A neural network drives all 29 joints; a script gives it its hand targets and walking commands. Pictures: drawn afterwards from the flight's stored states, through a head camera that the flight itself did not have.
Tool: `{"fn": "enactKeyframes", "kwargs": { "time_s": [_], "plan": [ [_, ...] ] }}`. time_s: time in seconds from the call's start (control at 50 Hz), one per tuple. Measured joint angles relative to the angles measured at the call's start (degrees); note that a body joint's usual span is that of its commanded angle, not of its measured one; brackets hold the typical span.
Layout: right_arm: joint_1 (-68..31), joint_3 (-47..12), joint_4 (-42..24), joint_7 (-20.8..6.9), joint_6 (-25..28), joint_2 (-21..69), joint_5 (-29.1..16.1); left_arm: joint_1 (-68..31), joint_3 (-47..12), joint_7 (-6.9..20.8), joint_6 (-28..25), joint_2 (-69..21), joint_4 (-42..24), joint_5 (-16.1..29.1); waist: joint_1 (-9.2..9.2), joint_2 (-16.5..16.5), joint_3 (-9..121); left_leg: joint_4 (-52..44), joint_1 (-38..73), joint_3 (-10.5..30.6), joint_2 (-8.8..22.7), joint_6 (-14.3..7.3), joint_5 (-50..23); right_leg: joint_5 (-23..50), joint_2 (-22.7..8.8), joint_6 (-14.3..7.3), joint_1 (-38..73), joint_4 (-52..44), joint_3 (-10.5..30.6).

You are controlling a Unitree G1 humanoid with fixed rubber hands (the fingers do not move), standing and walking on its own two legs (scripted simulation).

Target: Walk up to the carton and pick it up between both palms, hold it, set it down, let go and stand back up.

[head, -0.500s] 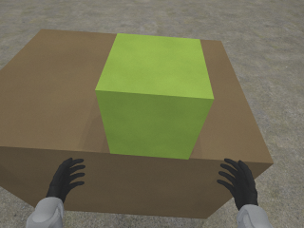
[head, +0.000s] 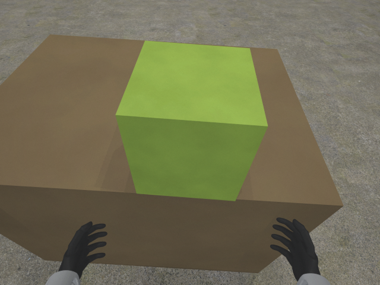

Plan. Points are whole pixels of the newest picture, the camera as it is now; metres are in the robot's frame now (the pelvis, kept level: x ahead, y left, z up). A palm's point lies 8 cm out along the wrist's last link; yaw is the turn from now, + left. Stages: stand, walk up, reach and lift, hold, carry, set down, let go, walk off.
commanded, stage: set down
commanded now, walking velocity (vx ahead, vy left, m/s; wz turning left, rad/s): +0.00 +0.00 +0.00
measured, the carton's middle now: (191, 123) +0.46 +0.00 +0.10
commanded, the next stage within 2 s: let go in 1.28 s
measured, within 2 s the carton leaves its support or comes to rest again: neither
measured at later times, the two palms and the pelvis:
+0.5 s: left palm (78, 282) +0.17 +0.22 -0.06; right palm out of the picture +0.15 -0.21 -0.05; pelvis +0.01 +0.00 +0.00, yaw +0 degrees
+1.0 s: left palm out of the picture +0.17 +0.23 -0.09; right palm out of the picture +0.15 -0.21 -0.09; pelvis +0.02 +0.00 +0.00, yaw +0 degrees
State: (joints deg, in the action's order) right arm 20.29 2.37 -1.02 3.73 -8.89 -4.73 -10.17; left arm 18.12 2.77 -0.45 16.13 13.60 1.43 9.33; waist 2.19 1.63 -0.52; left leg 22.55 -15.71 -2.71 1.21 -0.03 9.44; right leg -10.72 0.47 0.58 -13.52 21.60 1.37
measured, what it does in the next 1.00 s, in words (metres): stands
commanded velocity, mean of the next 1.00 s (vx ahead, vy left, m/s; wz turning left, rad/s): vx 0.00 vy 0.00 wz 0.00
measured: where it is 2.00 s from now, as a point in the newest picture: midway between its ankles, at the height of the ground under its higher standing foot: outside the picture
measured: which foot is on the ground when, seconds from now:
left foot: down 0.00-1.00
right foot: down 0.00-1.00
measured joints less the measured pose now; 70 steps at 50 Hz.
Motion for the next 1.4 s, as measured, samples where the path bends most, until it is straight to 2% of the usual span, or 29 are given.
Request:
{"fn": "enactKeyframes", "kwargs": {
  "time_s": [0.28,0.48,0.76,0.94,1.4],
  "plan": [
    [0.0,0.0,9.2,-2.5,4.3,-0.1,2.5,0.0,-1.7,-0.9,-1.7,0.0,5.9,0.0,0.0,0.0,0.0,0.0,0.0,0.0,0.0,0.0,0.3,-0.2,0.0,-0.1,0.0,0.0,0.0],
    [-0.4,0.0,18.2,-4.5,9.0,-0.6,4.9,-0.3,-2.6,-1.8,-3.4,0.0,11.8,-0.4,0.0,-0.1,0.0,0.0,0.0,0.0,0.0,0.1,0.7,-0.7,0.0,-0.2,0.0,0.0,0.0],
    [-2.5,0.0,29.9,-6.0,17.2,-0.7,7.1,-0.6,-3.0,-1.8,-7.9,0.0,19.1,-2.1,0.0,-0.2,0.0,0.0,0.0,0.0,0.0,0.2,1.4,-1.4,0.0,-0.2,0.0,0.0,0.0],
    [-5.0,0.0,36.1,-6.2,20.3,-1.3,7.7,-1.4,-3.0,-1.8,-9.1,0.0,22.5,-3.0,0.0,-0.2,0.0,0.0,0.0,0.0,0.0,0.3,1.7,-1.7,0.0,-0.2,0.0,0.0,0.0],
    [-7.3,0.0,42.4,-6.2,24.0,-1.4,8.4,-3.5,-3.0,-1.8,-10.7,0.0,26.2,-3.9,0.0,-0.2,0.0,0.0,0.0,0.0,0.0,0.3,1.9,-1.9,0.0,-0.3,0.0,0.0,0.0]
  ]
}}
